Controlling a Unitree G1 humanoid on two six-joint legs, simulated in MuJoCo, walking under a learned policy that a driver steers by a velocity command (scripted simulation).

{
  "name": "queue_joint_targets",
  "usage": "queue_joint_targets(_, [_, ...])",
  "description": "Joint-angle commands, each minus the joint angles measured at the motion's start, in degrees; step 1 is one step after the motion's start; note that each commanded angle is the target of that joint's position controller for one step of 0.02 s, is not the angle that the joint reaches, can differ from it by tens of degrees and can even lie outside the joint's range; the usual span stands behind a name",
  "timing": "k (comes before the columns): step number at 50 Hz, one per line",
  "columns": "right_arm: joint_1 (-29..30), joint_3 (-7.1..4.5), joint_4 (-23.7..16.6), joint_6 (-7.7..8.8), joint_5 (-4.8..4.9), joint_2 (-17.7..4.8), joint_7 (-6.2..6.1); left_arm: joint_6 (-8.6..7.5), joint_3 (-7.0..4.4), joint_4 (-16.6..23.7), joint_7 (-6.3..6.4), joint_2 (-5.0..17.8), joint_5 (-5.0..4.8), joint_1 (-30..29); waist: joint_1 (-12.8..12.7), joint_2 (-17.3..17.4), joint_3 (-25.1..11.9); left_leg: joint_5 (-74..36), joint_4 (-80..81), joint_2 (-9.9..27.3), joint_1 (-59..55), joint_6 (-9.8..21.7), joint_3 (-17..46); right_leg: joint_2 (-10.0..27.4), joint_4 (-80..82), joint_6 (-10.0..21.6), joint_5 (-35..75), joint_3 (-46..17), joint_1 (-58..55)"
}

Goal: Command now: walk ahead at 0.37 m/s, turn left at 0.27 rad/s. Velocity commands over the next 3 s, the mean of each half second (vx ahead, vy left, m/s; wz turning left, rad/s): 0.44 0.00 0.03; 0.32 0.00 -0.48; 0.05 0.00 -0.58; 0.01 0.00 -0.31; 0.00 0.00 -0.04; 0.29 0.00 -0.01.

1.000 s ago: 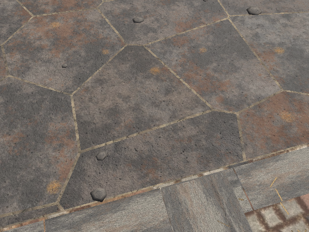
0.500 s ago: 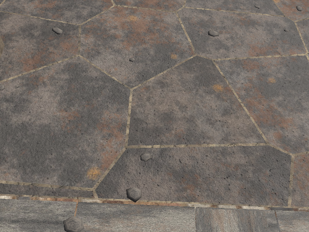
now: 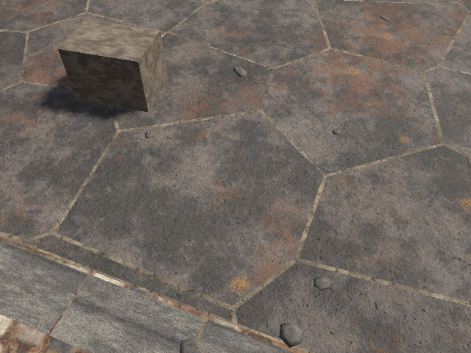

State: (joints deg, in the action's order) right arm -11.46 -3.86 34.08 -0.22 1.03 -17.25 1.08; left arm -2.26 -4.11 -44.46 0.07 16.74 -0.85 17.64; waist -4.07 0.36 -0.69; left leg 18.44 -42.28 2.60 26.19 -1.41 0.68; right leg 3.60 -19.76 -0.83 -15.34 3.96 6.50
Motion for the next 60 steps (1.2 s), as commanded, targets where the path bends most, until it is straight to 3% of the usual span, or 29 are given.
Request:
queue_joint_targets(1, [2.29,-0.83,-4.4,1.94,0.44,-4.17,0.42,-0.91,-2.81,2.79,-1.02,11.97,-1.34,-3.02,2.64,-8.77,3.21,-3.43,11.19,-1.96,-7.93,2.34,-4.03,11.85,7.28,11.16,-4.12,-9.54,6.14])
queue_joint_targets(3, [-6.79,-2.17,-1.09,1.8,0.67,-6.27,-0.17,-1.01,-1.5,1.94,-1.43,8.83,-0.95,-2.4,7.43,-5.68,-0.17,-5.12,15.54,-3.85,-23.86,4.49,-4.29,9.49,-1.75,8.63,0.96,-6.38,12.67])
queue_joint_targets(4, [-14.16,-3.19,0.08,1.78,0.34,-9.34,-0.79,-1.43,0.1,2.73,-1.7,4.54,0.27,-3.75,11.05,1.88,-4.54,-3.22,18.83,4.15,-34.08,6.79,6.62,4.73,-18.28,4.67,-0.34,-0.6,19.22])
queue_joint_targets(5, [-17.02,-4.39,-0.59,1.89,-0.67,-17.19,-0.98,-2.74,1.15,6.92,-1.57,1.52,0.79,-4.74,10.2,18.82,-7.52,6.93,25.9,18.16,-42.11,15.94,33.84,-2.76,-38.15,1.0,-15.49,1.21,37.79])
queue_joint_targets(6, [-16.98,-3.49,-0.43,3.04,-0.56,-13.26,-0.45,-3.56,-0.41,6.94,-1.25,7.55,-0.69,-7.22,11.85,11.67,-5.99,12.87,28.9,19.81,-38.5,19.39,39.33,-1.09,-48.26,1.31,-17.25,-5.83,43.25])
queue_joint_targets(7, [-14.38,-2.23,-0.29,3.82,-0.72,-10.15,-0.18,-3.88,-0.99,7.1,-1.57,9.05,-1.77,-7.59,9.89,10.6,-1.42,14.01,29.23,18.03,-35.5,18.08,33.57,1.37,-50.11,2.7,-12.13,-6.82,45.87])
queue_joint_targets(10, [-7.41,-0.68,-0.66,4.4,-1.01,-6.0,-0.06,-3.64,-0.9,5.41,-1.89,7.47,0.13,-6.84,5.79,6.85,3.56,-1.05,32.05,11.61,-25.24,14.72,20.12,4.6,-43.7,2.4,0.24,-6.88,40.32])
queue_joint_targets(16, [-7.79,-1.02,2.36,5.02,-1.05,-7.13,-1.19,-2.49,0.83,5.34,-2.32,3.17,0.27,-11.28,5.71,4.08,4.13,-19.18,34.75,8.16,-22.28,13.03,6.13,2.44,-26.76,-0.86,15.85,-4.67,35.87])
queue_joint_targets(23, [-12.14,-1.77,7.27,4.88,-0.49,-8.8,-1.6,-2.86,1.66,9.3,-4.49,2.89,-0.77,-21.25,8.61,2.79,7.63,-22.09,34.55,11.6,-28.32,10.87,-0.97,-0.8,-12.63,3.28,19.93,-3.88,33.12])
queue_joint_targets(26, [-11.3,-2.26,7.47,3.89,-0.68,-10.43,-2.33,-2.8,0.71,9.78,-4.94,4.9,-0.2,-18.53,6.06,5.2,2.92,-49.1,25.29,11.9,-33.61,8.69,-3.88,-4.97,-12.24,6.28,12.55,-0.29,26.35])
queue_joint_targets(28, [-10.29,-2.21,6.87,2.75,-0.96,-11.14,-3.18,-2.2,-1.74,7.02,-4.09,9.14,-0.32,-5.26,-1.27,5.55,-5.99,-63.84,5.46,9.24,-30.49,5.84,-7.51,-9.24,-10.89,9.44,11.49,2.14,7.76])
queue_joint_targets(29, [-11.63,-1.42,5.51,3.03,-1.98,-9.8,-3.68,-1.56,-3.02,5.79,-3.11,12.89,-0.44,3.82,-4.55,0.61,-12.41,-47.71,-11.63,7.45,-15.89,3.81,-7.43,-1.7,-12.49,12.75,12.28,-9.82,-11.37])
queue_joint_targets(30, [-19.7,1.38,3.65,4.54,-2.86,-1.07,-2.22,-1.91,-3.74,5.89,-3.15,17.77,-0.73,4.84,2.27,-15.17,-20.26,10.14,-34.09,-5.49,9.59,-0.55,-2.56,14.45,-7.67,25.49,-0.23,-44.63,-31.85])
queue_joint_targets(31, [-13.08,0.56,3.8,6.63,-0.77,-6.8,-1.36,-1.81,-2.63,5.89,-2.83,11.97,-0.91,6.8,-2.99,-8.92,-23.48,12.89,-39.87,-5.32,15.69,0.15,7.3,14.56,0.51,24.71,-7.33,-52.36,-33.56])
queue_joint_targets(32, [-6.37,0.07,1.36,7.77,1.39,-8.68,-0.84,-1.84,-2.25,6.09,-2.34,10.75,-0.4,3.82,-3.29,-6.82,-13.74,8.34,-38.77,-2.27,19.81,1.13,7.15,13.07,2.14,21.54,-4.62,-43.47,-26.7])
queue_joint_targets(34, [-1.93,0.12,0.41,8.55,-0.9,-8.34,-1.64,-1.84,-1.61,8.2,-1.88,8.95,0.3,-4.28,1.49,1.45,-3.52,3.26,-30.0,1.16,14.72,0.82,5.54,8.86,2.34,19.0,19.47,-31.47,-7.8])
queue_joint_targets(36, [-4.14,-0.23,0.49,7.12,-1.96,-8.39,-1.92,-1.69,-1.26,9.27,-1.32,7.99,1.3,-7.04,5.11,-0.53,-2.21,3.4,-26.82,2.09,7.88,-0.82,5.17,6.77,3.18,19.34,36.66,-25.16,2.15])
queue_joint_targets(39, [-4.92,0.76,0.6,5.32,-2.49,-5.19,-2.54,-1.45,-1.73,8.29,-0.44,9.63,0.71,-7.57,6.47,-1.55,-1.71,0.1,-15.7,0.68,4.42,-3.49,2.33,3.74,3.18,18.43,46.52,-18.51,10.4])
queue_joint_targets(42, [-0.49,1.36,0.08,4.67,-2.44,-3.55,-2.54,0.3,-2.24,7.36,0.69,10.46,-0.33,-6.76,4.78,-3.78,-4.43,-12.71,-3.57,-2.69,-1.13,-4.27,1.28,-0.68,0.46,14.1,41.82,-14.99,13.04])
queue_joint_targets(45, [5.09,1.16,-1.13,4.55,-1.47,-4.09,-1.88,2.08,-2.29,6.43,1.52,10.22,-0.83,-4.25,2.41,-5.27,-5.41,-18.26,5.46,-4.88,-2.54,-4.12,2.76,-0.62,-2.31,11.64,31.28,-18.97,10.02])
queue_joint_targets(49, [3.87,-0.38,-1.06,5.26,-1.56,-6.53,-1.45,3.05,-2.0,7.58,1.93,8.87,-0.44,-6.24,4.56,-7.37,-4.94,-16.64,15.7,-4.6,-5.6,-1.45,5.41,0.11,-9.99,9.22,21.87,-27.31,4.61])
queue_joint_targets(50, [2.14,-0.75,-0.79,5.75,-2.03,-7.3,-1.69,2.99,-1.56,8.16,1.86,7.38,-0.35,-6.69,5.62,-6.79,-5.46,-23.66,20.34,-1.95,-10.88,0.41,5.77,-2.28,-14.38,7.23,17.54,-26.75,5.86])
queue_joint_targets(51, [-0.14,-1.37,-1.29,5.74,-3.04,-10.69,-2.38,2.64,-0.46,9.23,1.67,4.03,0.71,-4.92,5.19,1.1,-10.41,-39.18,19.02,9.54,-21.75,4.92,14.64,-6.4,-26.7,4.28,2.06,-21.51,11.36])
queue_joint_targets(52, [-0.26,-1.38,-1.44,4.55,-4.63,-11.47,-2.63,2.37,0.15,9.02,1.46,2.56,0.51,4.5,0.77,14.96,-14.53,-52.5,17.85,22.43,-33.04,16.17,31.2,-13.5,-38.95,0.9,-27.53,-15.68,23.74])
queue_joint_targets(53, [-0.71,-1.54,-0.94,3.54,-2.6,-9.42,-2.51,2.59,-0.94,7.73,1.14,8.35,0.08,6.91,1.25,14.17,-15.86,-40.06,19.43,24.88,-31.56,19.48,37.48,-8.48,-47.73,-1.38,-25.33,-13.73,27.61])
queue_joint_targets(54, [0.69,-0.62,-1.9,3.05,-2.21,-5.98,-2.68,3.5,-2.2,7.14,1.36,11.8,-0.63,2.29,3.45,8.1,-11.21,-31.77,19.62,20.11,-27.86,16.93,29.43,-6.53,-51.9,-2.89,-20.53,-12.84,28.92])
queue_joint_targets(55, [2.47,-0.21,-2.02,2.39,-2.41,-4.83,-2.71,4.65,-2.53,7.35,1.81,11.65,-0.74,-0.6,3.66,4.93,-8.38,-25.14,20.44,16.31,-23.8,14.27,23.16,-5.45,-52.93,-3.77,-16.52,-11.56,29.34])
queue_joint_targets(57, [5.79,-0.21,-1.93,1.56,-2.42,-5.51,-2.92,6.09,-2.21,8.63,2.02,9.38,-0.64,-2.42,2.94,6.11,-3.43,-20.41,23.41,12.09,-15.17,12.95,15.14,-4.0,-51.15,-4.66,-11.77,-9.43,27.13])
queue_joint_targets(60, [5.45,-0.75,-0.94,1.13,-2.84,-5.82,-3.26,6.05,-1.35,9.75,1.88,5.88,-0.42,-2.97,3.59,8.76,-3.82,-22.39,25.05,10.62,-14.61,13.98,8.61,-3.57,-43.79,-4.91,-9.68,-5.99,23.84])
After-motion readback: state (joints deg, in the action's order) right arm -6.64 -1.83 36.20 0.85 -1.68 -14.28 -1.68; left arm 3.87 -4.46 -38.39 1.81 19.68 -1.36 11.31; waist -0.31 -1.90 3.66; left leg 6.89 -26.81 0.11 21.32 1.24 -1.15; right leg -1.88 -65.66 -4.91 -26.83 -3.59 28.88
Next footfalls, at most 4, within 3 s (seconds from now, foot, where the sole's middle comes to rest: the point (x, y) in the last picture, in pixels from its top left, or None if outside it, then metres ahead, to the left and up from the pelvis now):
0.08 left None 0.08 0.14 -0.78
0.58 right None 0.44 -0.07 -0.78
1.02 left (242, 295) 0.67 0.07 -0.78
1.42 right None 0.49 -0.12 -0.78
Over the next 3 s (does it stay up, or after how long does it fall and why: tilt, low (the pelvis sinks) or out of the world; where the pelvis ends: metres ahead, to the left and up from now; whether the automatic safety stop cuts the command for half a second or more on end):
stays up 0.59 -0.13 0.00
